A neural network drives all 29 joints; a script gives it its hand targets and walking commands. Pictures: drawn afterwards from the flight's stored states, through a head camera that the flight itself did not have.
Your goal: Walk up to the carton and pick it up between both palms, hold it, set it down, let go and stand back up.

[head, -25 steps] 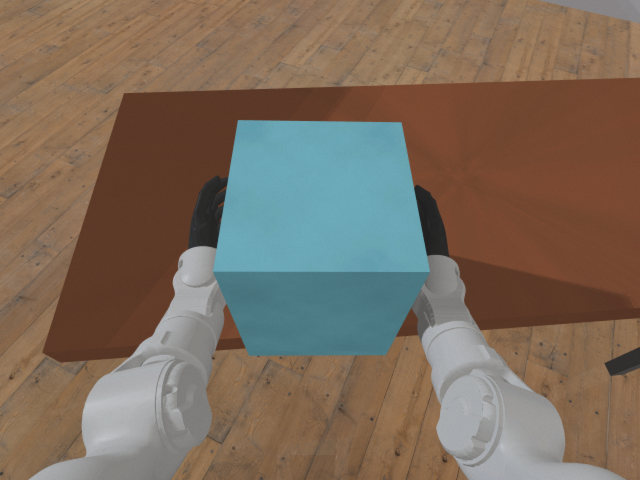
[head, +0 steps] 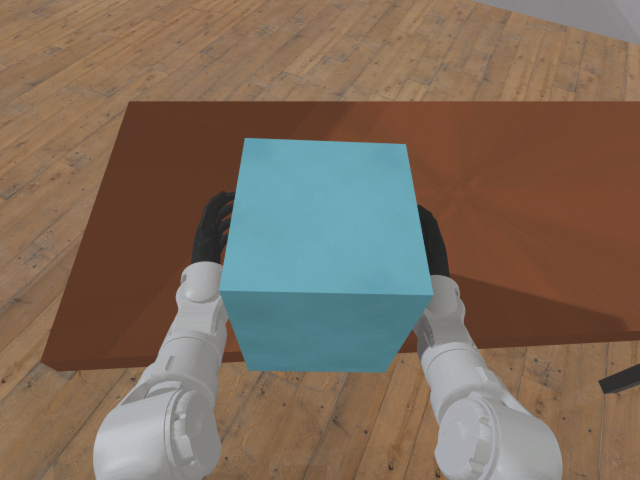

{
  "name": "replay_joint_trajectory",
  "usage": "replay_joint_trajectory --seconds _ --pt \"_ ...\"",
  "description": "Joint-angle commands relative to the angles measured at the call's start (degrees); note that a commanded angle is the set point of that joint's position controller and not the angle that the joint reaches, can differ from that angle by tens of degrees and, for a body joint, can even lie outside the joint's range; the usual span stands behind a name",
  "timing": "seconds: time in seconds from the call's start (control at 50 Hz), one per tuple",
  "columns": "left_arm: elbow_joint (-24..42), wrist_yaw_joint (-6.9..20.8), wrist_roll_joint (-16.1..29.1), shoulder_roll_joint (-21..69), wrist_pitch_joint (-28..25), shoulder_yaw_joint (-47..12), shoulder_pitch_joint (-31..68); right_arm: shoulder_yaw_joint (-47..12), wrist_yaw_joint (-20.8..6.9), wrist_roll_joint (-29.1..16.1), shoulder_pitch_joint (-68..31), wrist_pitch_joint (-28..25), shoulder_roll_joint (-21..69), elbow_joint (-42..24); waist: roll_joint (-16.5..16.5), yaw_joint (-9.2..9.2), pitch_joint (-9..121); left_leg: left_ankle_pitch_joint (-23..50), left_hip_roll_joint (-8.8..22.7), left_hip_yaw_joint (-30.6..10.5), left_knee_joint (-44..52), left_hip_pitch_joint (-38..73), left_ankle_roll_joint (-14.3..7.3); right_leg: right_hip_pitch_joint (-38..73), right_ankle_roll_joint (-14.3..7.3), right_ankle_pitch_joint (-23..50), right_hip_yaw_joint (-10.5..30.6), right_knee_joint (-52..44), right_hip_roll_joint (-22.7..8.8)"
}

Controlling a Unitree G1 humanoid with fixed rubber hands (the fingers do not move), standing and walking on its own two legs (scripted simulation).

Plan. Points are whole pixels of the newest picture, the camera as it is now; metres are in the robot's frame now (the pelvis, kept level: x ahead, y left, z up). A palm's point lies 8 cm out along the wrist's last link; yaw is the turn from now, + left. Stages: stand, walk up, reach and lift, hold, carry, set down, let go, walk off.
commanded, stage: reach and lift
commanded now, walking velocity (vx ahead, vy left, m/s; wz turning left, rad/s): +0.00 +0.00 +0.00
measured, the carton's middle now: (321, 265) +0.40 +0.03 +0.01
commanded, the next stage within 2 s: none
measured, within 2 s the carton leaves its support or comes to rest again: leaves its support in 1.92 s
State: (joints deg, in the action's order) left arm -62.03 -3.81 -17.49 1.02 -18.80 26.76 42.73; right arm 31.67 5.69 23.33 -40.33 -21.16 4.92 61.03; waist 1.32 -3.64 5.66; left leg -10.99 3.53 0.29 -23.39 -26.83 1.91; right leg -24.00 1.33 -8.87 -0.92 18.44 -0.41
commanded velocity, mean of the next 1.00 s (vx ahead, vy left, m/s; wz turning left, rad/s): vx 0.00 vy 0.00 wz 0.00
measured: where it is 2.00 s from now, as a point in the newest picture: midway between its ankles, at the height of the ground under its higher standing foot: outside the picture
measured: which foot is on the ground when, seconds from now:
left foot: down 0.00-1.00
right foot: down 0.00-1.00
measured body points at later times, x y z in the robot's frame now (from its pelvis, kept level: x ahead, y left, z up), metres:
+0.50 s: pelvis +0.00 +0.00 +0.00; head +0.08 +0.02 +0.44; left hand +0.41 +0.18 +0.03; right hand +0.42 -0.11 +0.02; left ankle -0.01 +0.13 -0.74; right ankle -0.02 -0.14 -0.74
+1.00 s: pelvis +0.00 +0.00 +0.00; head +0.08 +0.02 +0.44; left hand +0.41 +0.18 +0.02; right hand +0.42 -0.11 +0.02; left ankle -0.01 +0.13 -0.74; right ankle -0.02 -0.14 -0.74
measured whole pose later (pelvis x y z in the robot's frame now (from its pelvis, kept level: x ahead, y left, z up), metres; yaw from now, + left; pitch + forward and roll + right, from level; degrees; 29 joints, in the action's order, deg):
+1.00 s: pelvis +0.00 +0.00 +0.00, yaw +0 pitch +17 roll -1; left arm -64.8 -4.5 -17.1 0.7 -20.6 26.9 43.7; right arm 29.1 7.7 23.2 -41.1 -25.7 3.0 65.4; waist 1.8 -3.6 7.9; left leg -8.5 3.6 1.4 -20.1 -28.7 1.9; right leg -26.1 1.2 -7.0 -1.7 16.0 -0.8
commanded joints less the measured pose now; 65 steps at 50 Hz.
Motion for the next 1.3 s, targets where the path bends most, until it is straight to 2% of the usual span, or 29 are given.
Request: replay_joint_trajectory --seconds 0.0,0.12,0.14,0.18,0.26,0.32,0.34,0.4,0.42,0.46,0.5,0.52,0.56,0.62,0.64,0.66,0.78,0.8,0.84,0.86,0.92,0.98,1.02,1.08,1.1,1.2,1.22,1.24,1.28 --pt "0.1 6.0 -3.9 28.4 0.7 -13.1 27.7 -16.7 -8.6 4.2 -32.1 -2.8 29.2 -1.3 -1.4 -0.38 33.0 27.6 -2.6 7.4 0.2 12.2 0.8 23.2 -0.3 25.0 -3.9 3.0 2.4" --pt "1.5 6.0 -4.0 28.5 0.9 -13.6 29.0 -15.5 -8.4 5.3 -31.5 -2.6 28.8 -1.5 -1.5 0.72 33.2 26.0 -2.5 6.8 1.1 12.6 0.8 22.3 -0.4 23.6 -4.0 2.3 2.3" --pt "2.4 5.9 -4.1 28.5 0.8 -13.8 29.4 -15.6 -8.4 4.8 -31.6 -2.7 28.7 -1.8 -2.8 0.26 32.9 27.2 -2.5 7.0 0.7 12.8 0.7 21.4 -0.6 24.0 -3.8 2.3 2.4" --pt "1.1 5.7 -5.4 28.1 0.9 -12.4 27.7 -16.1 -8.6 4.8 -32.9 -3.2 28.7 -3.1 -1.9 -1.0 33.3 26.9 -2.4 7.4 0.9 13.3 0.4 22.5 -0.4 23.7 -3.5 1.9 2.4" --pt "0.6 6.1 -5.6 28.3 1.1 -11.7 27.4 -15.5 -8.2 6.0 -31.7 -2.9 29.9 -1.4 -1.2 -0.04 31.6 24.2 -2.8 7.7 2.2 10.4 -0.2 24.8 -0.3 25.2 -3.5 2.2 2.0" --pt "0.8 6.0 -5.5 28.7 0.6 -11.8 28.6 -15.0 -8.2 6.6 -32.6 -3.5 29.9 -1.8 -1.8 -0.19 32.6 22.7 -2.6 7.7 2.6 10.2 0.0 23.8 -0.5 23.3 -3.5 2.0 1.9" --pt "1.8 5.8 -5.7 28.5 0.5 -11.9 29.0 -14.7 -8.2 6.2 -31.8 -3.3 29.8 -1.0 -2.4 -0.67 32.2 23.5 -2.4 7.9 2.6 10.4 0.2 24.0 -0.8 23.4 -3.8 2.1 1.9" --pt "-0.2 5.8 -5.5 29.5 1.1 -11.8 27.2 -14.5 -8.3 6.8 -32.6 -3.7 28.4 -1.8 -2.2 0.1 32.1 25.5 -2.4 7.7 2.0 12.6 0.8 22.3 -1.1 22.9 -4.2 1.3 2.1" --pt "1.1 5.7 -5.8 29.1 0.9 -12.1 28.4 -14.6 -8.3 6.3 -32.9 -4.0 29.0 -1.8 -2.7 -0.5 33.2 25.9 -2.4 7.8 1.8 12.5 0.6 22.0 -1.0 23.4 -4.4 1.6 2.3" --pt "0.7 5.7 -5.9 28.2 0.5 -11.2 28.2 -15.3 -8.3 6.2 -32.9 -4.2 29.2 -0.9 -1.1 -0.94 32.9 23.9 -2.7 7.7 2.5 10.7 0.0 23.7 -0.9 23.1 -3.8 1.7 2.0" --pt "-0.6 5.7 -6.8 27.5 0.5 -10.5 27.0 -16.5 -8.1 5.4 -32.9 -4.4 29.3 -1.0 -1.0 -1.57 30.5 24.1 -2.8 8.0 2.8 8.8 -0.7 25.3 -0.5 27.0 -3.2 2.4 1.7" --pt "0.3 5.9 -6.3 27.5 0.2 -10.8 27.4 -16.8 -7.9 5.4 -32.0 -4.5 30.1 -0.2 -0.5 -0.88 31.1 23.7 -2.9 8.0 3.0 8.2 -0.9 27.0 -0.4 28.3 -3.0 2.6 1.5" --pt "0.4 6.0 -5.7 28.2 0.0 -11.2 28.2 -16.0 -7.5 5.9 -32.1 -4.9 30.2 -0.3 -1.3 -0.6 31.1 21.6 -2.8 7.8 3.6 7.4 -0.8 26.5 -0.4 26.4 -2.9 2.4 1.5" --pt "-1.6 6.2 -6.0 27.3 -0.3 -9.7 27.9 -15.8 -7.7 7.0 -32.8 -5.1 29.9 -0.1 0.7 -1.38 30.3 19.2 -2.6 8.1 4.4 6.0 -1.2 26.6 -0.3 24.8 -3.1 2.1 1.4" --pt "-1.6 6.1 -6.2 27.5 -0.5 -10.3 28.4 -15.8 -7.7 6.6 -33.1 -5.3 30.1 0.5 -0.8 -1.67 30.8 19.3 -2.6 8.1 4.6 6.3 -1.0 25.8 -0.5 24.7 -2.9 2.1 1.3" --pt "-1.2 6.0 -5.7 28.4 -0.7 -11.3 28.6 -15.0 -7.6 6.9 -33.2 -5.6 29.7 0.3 -0.7 -0.58 31.7 20.2 -2.5 8.1 4.3 7.7 -0.6 25.3 -0.6 23.8 -3.5 1.8 1.5" --pt "-0.9 5.2 -5.2 29.3 -1.1 -12.8 29.7 -17.4 -7.6 5.8 -33.8 -6.4 29.3 1.5 -2.3 -1.13 33.4 24.2 -2.3 7.8 2.9 10.0 -0.1 22.4 -1.3 25.1 -3.5 1.8 1.7" --pt "-1.2 5.2 -5.6 29.6 -1.4 -12.5 28.2 -18.3 -7.5 5.7 -33.9 -6.8 29.7 0.7 -2.1 -1.82 33.8 24.9 -2.5 7.9 2.7 9.1 0.0 24.6 -1.0 26.8 -3.2 1.8 1.6" --pt "-1.1 5.3 -5.2 29.0 -2.1 -12.3 29.6 -18.5 -7.2 5.9 -34.5 -7.2 29.9 1.1 -0.6 -1.4 33.8 23.6 -2.4 7.8 3.4 8.9 -0.6 24.5 -0.8 27.7 -3.2 2.1 1.7" --pt "-0.4 5.3 -4.8 29.4 -2.6 -13.8 31.0 -18.7 -7.1 6.0 -34.7 -7.7 30.2 1.3 -1.7 -0.99 35.9 23.2 -2.4 8.1 3.3 8.6 -0.3 24.8 -0.8 27.6 -3.4 2.1 1.7" --pt "-1.2 5.2 -4.1 30.9 -4.2 -14.6 32.1 -19.4 -6.8 6.5 -35.7 -9.5 29.8 2.0 -1.3 -0.16 37.5 24.8 -2.4 7.6 2.6 9.9 0.2 23.1 -0.8 28.9 -3.8 2.3 1.9" --pt "-0.7 5.0 -3.6 30.5 -6.1 -15.1 33.7 -21.0 -6.5 5.2 -37.2 -11.7 30.1 2.1 -0.4 -1.1 38.6 27.6 -2.4 7.3 2.2 9.2 0.3 24.6 -0.5 32.6 -3.8 3.3 2.0" --pt "-1.0 5.0 -2.9 32.6 -7.1 -16.8 32.7 -23.3 -6.3 4.5 -38.1 -13.8 30.1 0.8 -0.3 -0.65 42.1 31.4 -2.4 7.0 1.2 10.8 0.9 25.0 -0.3 36.7 -3.9 4.1 2.0" --pt "-1.0 4.8 -2.1 32.9 -8.8 -18.2 35.2 -24.6 -6.3 3.5 -38.8 -15.0 31.4 2.2 -0.8 -0.65 44.9 29.5 -2.7 6.9 1.2 7.8 1.2 24.7 -0.5 37.1 -3.7 4.3 2.1" --pt "-1.6 4.7 -1.6 33.3 -9.1 -18.7 35.3 -24.3 -6.2 3.9 -39.2 -15.4 30.0 2.9 -0.9 0.4 44.1 29.9 -2.5 6.3 1.0 8.0 1.1 23.1 -0.7 37.7 -3.8 4.7 2.1" --pt "-5.2 4.8 0.3 32.8 -10.8 -19.7 37.7 -24.4 -6.0 3.3 -41.8 -16.3 28.5 5.4 -0.8 0.11 43.1 24.1 -2.6 6.2 1.3 6.8 0.8 20.5 -0.8 31.5 -3.8 3.8 2.4" --pt "-4.6 4.7 0.7 31.8 -11.3 -19.5 38.2 -25.0 -6.0 3.0 -40.6 -16.1 29.1 8.0 -0.2 -0.44 42.4 24.5 -2.6 6.1 1.3 7.5 0.4 19.7 -0.7 31.6 -3.8 4.1 2.5" --pt "-4.9 4.8 0.8 32.0 -11.6 -19.8 38.4 -25.2 -5.9 2.6 -40.3 -16.1 29.5 8.2 -1.1 0.26 42.4 23.5 -2.8 6.3 1.0 7.1 0.4 19.5 -0.5 31.8 -3.3 4.2 2.4" --pt "-6.3 5.1 1.3 32.0 -12.0 -19.4 38.0 -25.3 -5.7 2.9 -41.0 -16.7 28.9 8.2 -1.4 -0.07 44.0 22.5 -2.9 6.6 1.0 6.8 0.3 19.8 -0.4 31.2 -3.3 4.2 2.3"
